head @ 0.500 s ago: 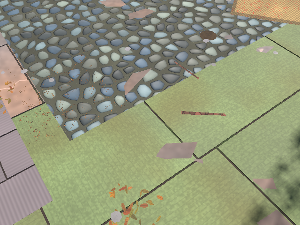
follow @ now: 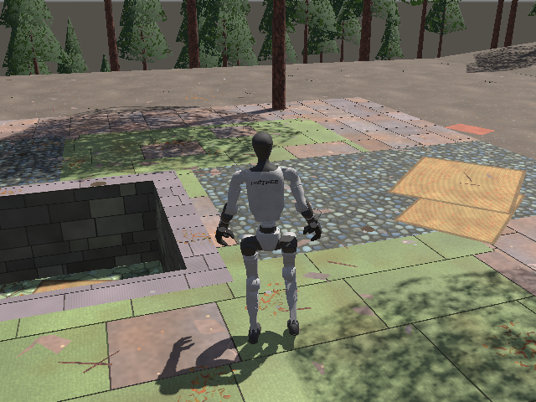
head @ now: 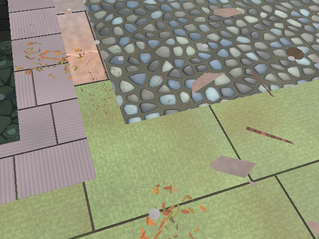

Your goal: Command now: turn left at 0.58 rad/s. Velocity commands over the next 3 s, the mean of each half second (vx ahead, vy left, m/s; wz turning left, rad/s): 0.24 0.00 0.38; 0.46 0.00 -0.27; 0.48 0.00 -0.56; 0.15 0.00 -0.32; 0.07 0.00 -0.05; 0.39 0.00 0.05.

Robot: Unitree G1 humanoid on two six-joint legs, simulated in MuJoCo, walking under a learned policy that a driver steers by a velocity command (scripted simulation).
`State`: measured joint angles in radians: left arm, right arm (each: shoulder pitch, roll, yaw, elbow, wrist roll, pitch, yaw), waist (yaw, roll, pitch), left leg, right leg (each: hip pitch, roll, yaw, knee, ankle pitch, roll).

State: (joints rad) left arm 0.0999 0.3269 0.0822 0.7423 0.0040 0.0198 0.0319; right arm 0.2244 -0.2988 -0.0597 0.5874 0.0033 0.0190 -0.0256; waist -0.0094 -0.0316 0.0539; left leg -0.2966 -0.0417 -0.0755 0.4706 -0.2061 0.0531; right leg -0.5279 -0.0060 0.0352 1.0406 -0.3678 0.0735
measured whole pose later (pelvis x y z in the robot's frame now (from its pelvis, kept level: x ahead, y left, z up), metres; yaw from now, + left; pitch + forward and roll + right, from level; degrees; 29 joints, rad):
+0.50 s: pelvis +0.09 +0.00 +0.00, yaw +11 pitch +2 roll +0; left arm 0.43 0.26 0.05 0.82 -0.01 -0.06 0.01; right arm 0.18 -0.29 -0.06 0.63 0.01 -0.05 0.01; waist 0.09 0.04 0.00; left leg -0.60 0.05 -0.04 0.79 -0.14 -0.03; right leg -0.02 -0.01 0.01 0.26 -0.28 -0.01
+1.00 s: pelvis +0.33 +0.09 +0.00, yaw -1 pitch +0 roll +3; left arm 0.16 0.30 0.06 0.69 -0.02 -0.03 -0.03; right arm 0.34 -0.27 -0.07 0.81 -0.01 -0.10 0.00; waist -0.07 -0.05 0.03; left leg 0.05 -0.04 0.20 0.22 -0.28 0.03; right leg -0.70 -0.10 0.04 0.79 0.02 0.00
